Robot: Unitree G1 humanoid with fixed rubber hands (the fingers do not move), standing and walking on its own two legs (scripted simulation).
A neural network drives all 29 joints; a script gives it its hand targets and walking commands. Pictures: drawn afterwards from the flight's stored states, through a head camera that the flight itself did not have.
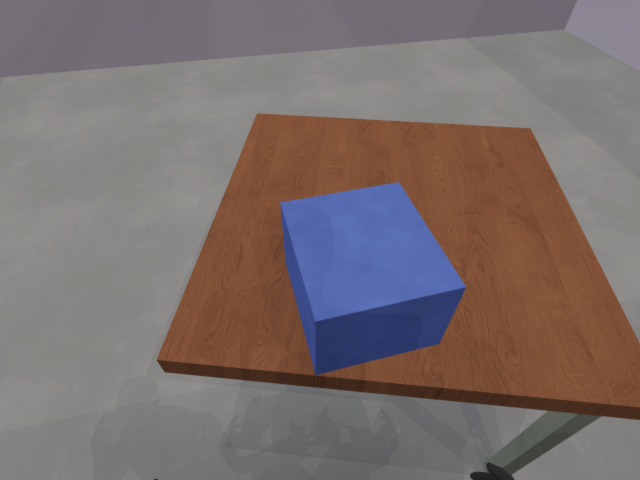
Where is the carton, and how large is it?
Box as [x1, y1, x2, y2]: [280, 182, 465, 374]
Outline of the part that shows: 398,182 280,202 286,265 315,374 438,343 465,288 459,276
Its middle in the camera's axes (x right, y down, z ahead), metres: +0.07 +0.06 +0.66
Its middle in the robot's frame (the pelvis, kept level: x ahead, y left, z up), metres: +0.46 -0.06 -0.04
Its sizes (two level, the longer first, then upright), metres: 0.238 0.216 0.162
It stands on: a table, 0.64 m high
